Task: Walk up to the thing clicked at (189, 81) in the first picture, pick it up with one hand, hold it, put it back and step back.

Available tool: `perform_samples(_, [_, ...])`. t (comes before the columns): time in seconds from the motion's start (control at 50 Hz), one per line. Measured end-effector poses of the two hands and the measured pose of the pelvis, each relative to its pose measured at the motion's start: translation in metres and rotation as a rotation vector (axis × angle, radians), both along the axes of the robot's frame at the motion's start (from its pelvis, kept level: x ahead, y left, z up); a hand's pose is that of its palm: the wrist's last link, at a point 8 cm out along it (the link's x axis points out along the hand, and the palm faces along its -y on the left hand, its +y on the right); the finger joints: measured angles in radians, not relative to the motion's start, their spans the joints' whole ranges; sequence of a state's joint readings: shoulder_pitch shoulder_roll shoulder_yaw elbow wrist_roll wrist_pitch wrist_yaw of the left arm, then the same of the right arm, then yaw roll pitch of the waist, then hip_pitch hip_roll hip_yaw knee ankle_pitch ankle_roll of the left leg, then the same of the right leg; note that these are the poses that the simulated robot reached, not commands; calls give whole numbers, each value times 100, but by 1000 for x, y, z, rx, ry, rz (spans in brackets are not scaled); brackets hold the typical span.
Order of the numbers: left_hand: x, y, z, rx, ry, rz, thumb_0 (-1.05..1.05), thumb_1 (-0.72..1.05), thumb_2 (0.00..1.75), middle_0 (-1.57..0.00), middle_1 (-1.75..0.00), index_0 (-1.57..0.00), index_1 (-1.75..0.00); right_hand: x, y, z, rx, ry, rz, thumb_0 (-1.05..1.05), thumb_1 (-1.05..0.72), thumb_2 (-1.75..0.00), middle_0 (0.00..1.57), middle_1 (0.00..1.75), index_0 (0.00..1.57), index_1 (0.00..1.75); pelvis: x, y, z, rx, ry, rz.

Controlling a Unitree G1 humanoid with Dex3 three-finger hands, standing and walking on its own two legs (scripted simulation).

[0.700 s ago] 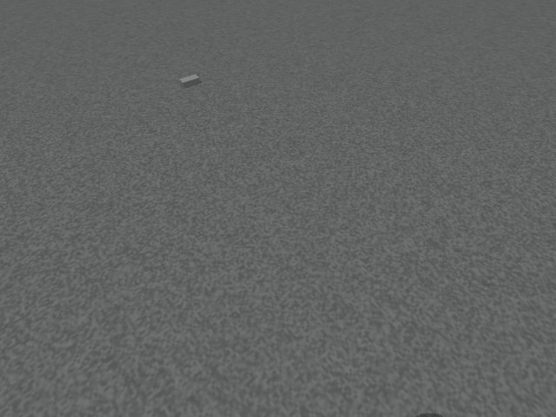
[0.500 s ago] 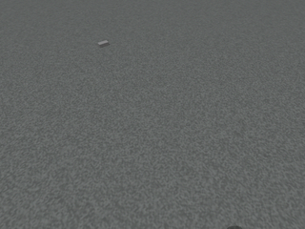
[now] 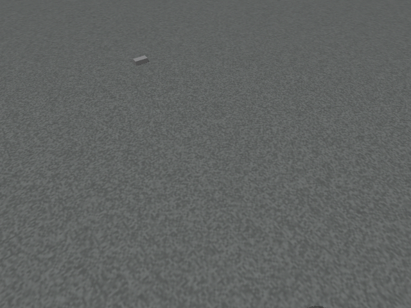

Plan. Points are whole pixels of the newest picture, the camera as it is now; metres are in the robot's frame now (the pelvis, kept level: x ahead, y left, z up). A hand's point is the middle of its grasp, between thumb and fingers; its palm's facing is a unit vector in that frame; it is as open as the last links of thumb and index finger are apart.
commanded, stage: stand
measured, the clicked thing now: (140, 60) +2.37 +0.65 -0.76
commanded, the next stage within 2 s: none
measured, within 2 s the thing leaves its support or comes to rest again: neither
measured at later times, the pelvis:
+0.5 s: pelvis +0.00 +0.00 +0.00, yaw +0 degrees
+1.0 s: pelvis +0.00 +0.00 +0.00, yaw +0 degrees
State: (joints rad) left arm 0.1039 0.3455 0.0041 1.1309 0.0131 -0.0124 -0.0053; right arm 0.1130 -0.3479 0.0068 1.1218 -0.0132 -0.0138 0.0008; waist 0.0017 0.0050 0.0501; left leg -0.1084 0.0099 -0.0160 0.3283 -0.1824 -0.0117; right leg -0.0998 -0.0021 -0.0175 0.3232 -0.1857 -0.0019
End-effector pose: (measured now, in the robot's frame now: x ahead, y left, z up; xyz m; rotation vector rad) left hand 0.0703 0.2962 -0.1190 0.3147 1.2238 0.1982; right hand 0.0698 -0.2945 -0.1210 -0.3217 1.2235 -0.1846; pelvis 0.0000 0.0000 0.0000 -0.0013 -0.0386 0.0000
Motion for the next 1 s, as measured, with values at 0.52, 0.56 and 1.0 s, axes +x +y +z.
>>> perform_samples(0.52, [-4, 1, -1, 1, 15, 6, 0, 90, 89, -20, -30, -20, -30, 2, -1, 0, -3, 3, 2, 1, -90, -90, 20, 30, 21, 30, 3, 0, 0, 1, 0, 1])
perform_samples(0.56, [-4, 1, -1, 1, 16, 6, 0, 90, 89, -20, -30, -20, -30, 2, -1, 0, -3, 6, 2, 1, -90, -90, 20, 30, 21, 30, 3, 0, 0, 1, 1, 1])
perform_samples(1.0, [2, 0, 0, 1, 5, -1, 0, 90, 89, -20, -30, -20, -30, 3, -2, 1, -6, 2, -1, 1, -90, -90, 20, 30, 21, 30, 5, 0, 0, 1, 0, -1])
